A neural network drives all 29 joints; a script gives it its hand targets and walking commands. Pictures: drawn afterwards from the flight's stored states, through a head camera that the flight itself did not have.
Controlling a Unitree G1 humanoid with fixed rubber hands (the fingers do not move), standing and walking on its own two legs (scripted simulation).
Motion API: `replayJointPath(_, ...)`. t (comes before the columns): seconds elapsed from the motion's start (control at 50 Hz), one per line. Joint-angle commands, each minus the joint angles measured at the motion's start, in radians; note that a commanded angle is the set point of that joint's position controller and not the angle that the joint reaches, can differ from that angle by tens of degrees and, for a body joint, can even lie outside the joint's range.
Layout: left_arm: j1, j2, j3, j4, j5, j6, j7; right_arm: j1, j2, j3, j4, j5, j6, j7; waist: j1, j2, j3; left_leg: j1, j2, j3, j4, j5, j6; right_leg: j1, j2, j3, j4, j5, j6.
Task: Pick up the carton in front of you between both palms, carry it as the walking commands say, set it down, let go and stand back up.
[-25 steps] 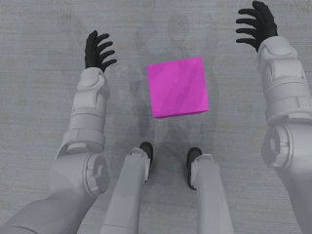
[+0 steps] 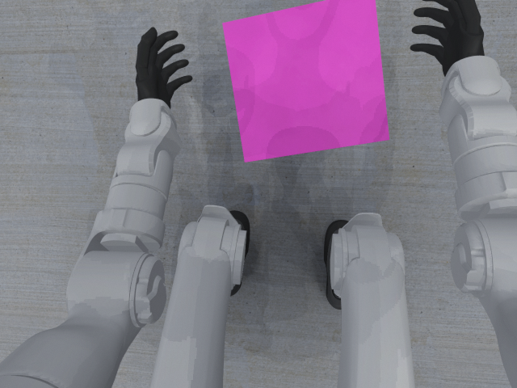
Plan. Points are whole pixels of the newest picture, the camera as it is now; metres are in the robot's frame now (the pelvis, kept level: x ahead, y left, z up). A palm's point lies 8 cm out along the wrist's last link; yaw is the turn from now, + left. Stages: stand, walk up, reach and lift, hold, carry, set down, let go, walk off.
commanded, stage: reach and lift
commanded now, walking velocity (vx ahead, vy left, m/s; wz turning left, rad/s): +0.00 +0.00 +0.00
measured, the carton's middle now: (302, 96) +0.49 -0.04 -0.32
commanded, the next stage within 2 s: none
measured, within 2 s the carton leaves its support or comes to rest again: leaves its support in 1.08 s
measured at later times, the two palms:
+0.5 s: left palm (189, 86) +0.50 +0.15 -0.25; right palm (414, 67) +0.52 -0.21 -0.27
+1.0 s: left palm (201, 86) +0.50 +0.12 -0.24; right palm (396, 67) +0.52 -0.18 -0.25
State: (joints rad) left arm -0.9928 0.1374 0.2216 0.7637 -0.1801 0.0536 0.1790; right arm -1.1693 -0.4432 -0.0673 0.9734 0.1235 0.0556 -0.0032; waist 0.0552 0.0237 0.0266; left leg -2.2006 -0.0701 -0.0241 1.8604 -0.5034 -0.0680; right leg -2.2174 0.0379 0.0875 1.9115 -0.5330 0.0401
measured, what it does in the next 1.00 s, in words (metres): lowers itself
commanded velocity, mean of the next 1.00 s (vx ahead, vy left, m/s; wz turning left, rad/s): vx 0.00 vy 0.00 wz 0.00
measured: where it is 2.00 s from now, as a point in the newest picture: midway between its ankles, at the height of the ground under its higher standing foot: (284, 273)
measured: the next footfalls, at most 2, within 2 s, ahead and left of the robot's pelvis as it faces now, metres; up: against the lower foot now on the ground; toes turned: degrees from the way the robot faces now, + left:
none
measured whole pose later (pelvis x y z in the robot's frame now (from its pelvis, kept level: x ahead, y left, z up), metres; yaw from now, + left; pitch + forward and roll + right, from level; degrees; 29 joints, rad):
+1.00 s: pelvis -0.02 +0.00 -0.07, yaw +0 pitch +38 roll +3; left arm -1.37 0.14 0.27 1.14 -0.18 0.00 0.22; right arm -1.52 -0.36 0.02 1.31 0.11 0.04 -0.06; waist 0.03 0.08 0.29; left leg -2.28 -0.10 -0.03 2.12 -0.50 -0.09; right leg -2.29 0.02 0.08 2.17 -0.54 0.03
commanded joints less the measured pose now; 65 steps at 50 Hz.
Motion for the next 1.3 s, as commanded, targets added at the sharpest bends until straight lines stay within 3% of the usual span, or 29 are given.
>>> replayJointPath(0.0, -0.332, 0.11, 0.007, 0.048, 0.011, 0.001, 0.012, -0.419, -0.135, 0.009, 0.085, 0.037, -0.004, 0.021, 0.009, -0.115, -0.883, 0.466, 0.015, 0.108, -0.045, 0.091, -0.017, 0.478, -0.027, -0.078, -0.098, 0.057, -0.021)
replayJointPath(0.08, -0.453, 0.128, 0.009, 0.109, 0.018, -0.009, 0.013, -0.527, -0.16, 0.036, 0.181, 0.054, -0.016, 0.024, 0.017, -0.089, -0.822, 0.472, 0.032, 0.11, 0.012, 0.028, -0.014, 0.441, -0.042, -0.062, -0.056, -0.027, -0.033)
replayJointPath(0.18, -0.535, 0.156, -0.009, 0.172, -0.008, -0.033, 0.016, -0.617, -0.198, 0.084, 0.231, 0.083, -0.039, 0.003, 0.016, -0.094, -0.836, 0.49, 0.041, 0.105, 0.078, 0.063, -0.009, 0.472, -0.055, -0.05, 0.007, 0.008, -0.038)
replayJointPath(0.26, -0.509, 0.088, -0.065, 0.218, -0.109, -0.053, -0.002, -0.625, -0.197, 0.14, 0.16, 0.095, -0.07, -0.021, -0.036, -0.133, -0.894, 0.489, 0.022, 0.1, 0.124, 0.181, -0.012, 0.561, -0.062, -0.059, 0.043, 0.149, -0.041)
replayJointPath(0.32, -0.49, 0.073, -0.11, 0.226, -0.135, -0.068, -0.021, -0.567, -0.175, 0.13, 0.144, 0.082, -0.081, -0.032, -0.086, -0.15, -0.929, 0.467, 0.005, 0.104, 0.16, 0.27, -0.017, 0.636, -0.057, -0.07, 0.08, 0.306, -0.029)
replayJointPath(0.36, -0.443, 0.09, -0.114, 0.203, -0.135, -0.087, -0.013, -0.511, -0.159, 0.107, 0.128, 0.074, -0.09, -0.041, -0.086, -0.162, -0.985, 0.466, -0.002, 0.108, 0.177, 0.334, -0.02, 0.684, -0.052, -0.068, 0.098, 0.395, -0.021)
replayJointPath(0.42, -0.336, 0.097, -0.106, 0.206, -0.127, -0.106, 0.004, -0.424, -0.12, 0.098, 0.077, 0.077, -0.095, -0.051, -0.051, -0.175, -1.053, 0.472, -0.012, 0.114, 0.18, 0.405, -0.016, 0.731, -0.043, -0.06, 0.103, 0.484, -0.015)
replayJointPath(0.52, -0.281, 0.104, -0.07, 0.286, -0.08, -0.109, 0.002, -0.372, -0.021, 0.126, 0.091, 0.088, -0.084, -0.032, 0.015, -0.16, -0.873, 0.352, -0.015, 0.117, 0.153, 0.332, -0.004, 0.6, -0.037, -0.054, 0.09, 0.391, -0.009)
replayJointPath(0.58, -0.335, 0.115, -0.038, 0.248, -0.038, -0.117, 0.003, -0.397, -0.002, 0.113, 0.118, 0.087, -0.08, -0.029, 0.03, -0.14, -0.769, 0.312, -0.006, 0.115, 0.139, 0.267, -0.001, 0.495, -0.033, -0.048, 0.073, 0.299, -0.012)
replayJointPath(0.64, -0.394, 0.068, -0.06, 0.228, -0.047, -0.116, 0.004, -0.432, -0.007, 0.113, 0.129, 0.081, -0.083, -0.033, 0.0, -0.119, -0.754, 0.34, -0.002, 0.11, 0.128, 0.235, -0.003, 0.458, -0.028, -0.048, 0.053, 0.24, -0.024)
replayJointPath(0.72, -0.493, -0.08, -0.153, 0.223, -0.096, -0.103, -0.013, -0.506, 0.038, 0.152, 0.157, 0.072, -0.09, -0.032, -0.072, -0.079, -0.759, 0.401, -0.019, 0.096, 0.117, 0.169, -0.008, 0.447, -0.026, -0.065, 0.038, 0.153, -0.042)
replayJointPath(0.78, -0.596, -0.273, -0.182, 0.219, -0.096, -0.092, -0.038, -0.614, 0.223, 0.196, 0.17, 0.054, -0.086, -0.011, -0.101, -0.069, -0.776, 0.451, -0.044, 0.089, 0.117, 0.136, -0.01, 0.447, -0.012, -0.079, 0.03, 0.1, -0.056)
replayJointPath(0.86, -0.771, -0.577, -0.15, 0.262, 0.006, -0.054, -0.112, -0.721, 0.612, 0.192, 0.215, -0.014, -0.045, 0.083, -0.079, -0.075, -0.736, 0.452, -0.081, 0.104, 0.131, 0.11, -0.009, 0.398, 0.017, -0.083, 0.041, 0.062, -0.061)
replayJointPath(0.94, -0.859, -0.802, -0.151, 0.212, 0.051, -0.016, -0.194, -0.777, 0.871, 0.209, 0.105, -0.031, -0.016, 0.15, -0.068, -0.098, -0.805, 0.401, -0.105, 0.126, 0.158, 0.189, 0.009, 0.44, 0.039, -0.094, 0.056, 0.178, -0.048)
replayJointPath(0.98, -0.866, -0.861, -0.173, 0.147, 0.033, -0.007, -0.209, -0.752, 0.946, 0.223, 0.049, -0.021, -0.007, 0.159, -0.079, -0.104, -0.911, 0.438, -0.11, 0.134, 0.168, 0.266, 0.009, 0.489, 0.049, -0.105, 0.071, 0.275, -0.043)
replayJointPath(1.06, -0.867, -0.958, -0.223, 0.043, 0.013, 0.023, -0.226, -0.734, 1.068, 0.247, -0.078, 0.007, 0.017, 0.165, -0.07, -0.106, -1.099, 0.487, -0.115, 0.147, 0.176, 0.364, 0.004, 0.595, 0.067, -0.123, 0.097, 0.412, -0.043)
replayJointPath(1.16, -0.825, -1.075, -0.315, -0.119, 0.001, 0.078, -0.229, -0.677, 1.202, 0.32, -0.272, 0.036, 0.068, 0.158, -0.057, -0.124, -1.389, 0.568, -0.125, 0.165, 0.151, 0.4, 0.001, 0.789, 0.085, -0.147, 0.068, 0.496, -0.031)
replayJointPath(1.22, -0.843, -1.111, -0.387, -0.259, 0.007, 0.12, -0.223, -0.622, 1.286, 0.356, -0.361, 0.038, 0.122, 0.148, -0.064, -0.134, -1.499, 0.603, -0.134, 0.173, 0.101, 0.336, 0.001, 0.869, 0.097, -0.168, 0.02, 0.456, -0.02)
replayJointPath(1.28, -0.813, -1.103, -0.382, -0.258, 0.056, 0.173, -0.233, -0.548, 1.35, 0.329, -0.295, 0.001, 0.184, 0.153, -0.047, -0.128, -1.314, 0.556, -0.126, 0.178, 0.022, 0.153, 0.012, 0.781, 0.109, -0.174, -0.064, 0.244, -0.019)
